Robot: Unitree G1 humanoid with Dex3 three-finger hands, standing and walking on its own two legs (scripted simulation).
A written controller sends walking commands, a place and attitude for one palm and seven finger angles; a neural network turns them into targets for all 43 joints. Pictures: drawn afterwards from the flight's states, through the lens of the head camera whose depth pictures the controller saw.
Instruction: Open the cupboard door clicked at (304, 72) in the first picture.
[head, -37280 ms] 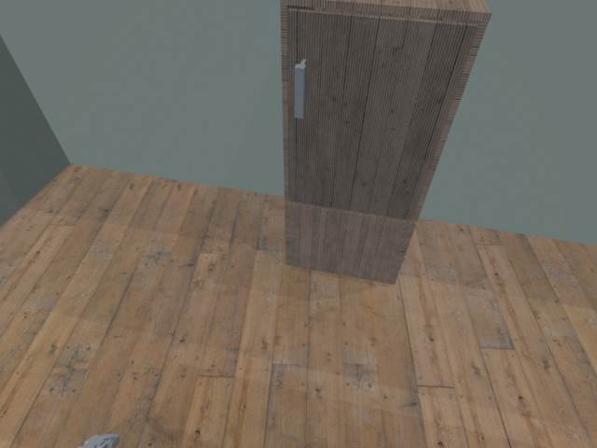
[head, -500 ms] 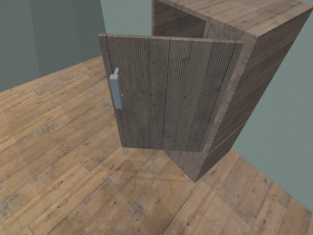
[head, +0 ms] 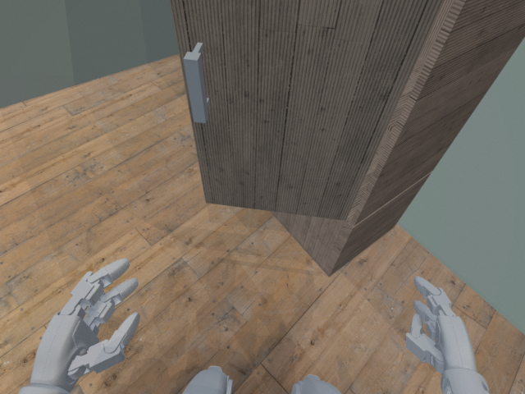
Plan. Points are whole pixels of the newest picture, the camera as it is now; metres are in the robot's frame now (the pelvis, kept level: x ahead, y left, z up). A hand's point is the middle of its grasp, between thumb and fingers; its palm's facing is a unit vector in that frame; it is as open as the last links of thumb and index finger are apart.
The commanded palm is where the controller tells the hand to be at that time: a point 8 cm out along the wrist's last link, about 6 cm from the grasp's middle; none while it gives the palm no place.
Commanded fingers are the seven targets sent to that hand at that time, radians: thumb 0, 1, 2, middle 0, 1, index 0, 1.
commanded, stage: raise the hand with hooked fingers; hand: left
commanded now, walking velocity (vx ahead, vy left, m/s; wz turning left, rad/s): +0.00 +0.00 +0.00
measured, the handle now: (200, 83) +0.61 +0.18 +0.12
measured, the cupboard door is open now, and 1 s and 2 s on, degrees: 46 46 46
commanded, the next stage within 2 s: move the hooked fingers beside the handle in 1.66 s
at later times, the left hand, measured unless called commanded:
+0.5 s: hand (79, 273) +0.24 +0.26 +0.09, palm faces +0.02 -1.00 -0.08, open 11.7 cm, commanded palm +0.22 +0.31 +0.09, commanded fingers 0.00 -0.22 0.42 -0.28 -1.02 -0.28 -1.02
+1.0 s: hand (47, 224) +0.28 +0.30 +0.13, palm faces +0.00 -1.00 -0.06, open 13.9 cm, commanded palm +0.26 +0.35 +0.13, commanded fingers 0.00 -0.50 0.30 -0.30 -1.20 -0.30 -1.20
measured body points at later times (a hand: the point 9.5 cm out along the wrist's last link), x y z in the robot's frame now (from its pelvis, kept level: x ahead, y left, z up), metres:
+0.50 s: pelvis +0.00 +0.02 +0.02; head +0.05 +0.02 +0.47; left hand +0.23 +0.31 +0.09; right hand +0.13 -0.23 -0.06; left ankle +0.02 +0.13 -0.67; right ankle +0.03 -0.08 -0.67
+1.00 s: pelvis +0.01 +0.04 +0.04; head +0.03 +0.04 +0.49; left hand +0.27 +0.35 +0.14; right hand +0.19 -0.19 -0.02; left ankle +0.02 +0.13 -0.67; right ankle +0.03 -0.08 -0.66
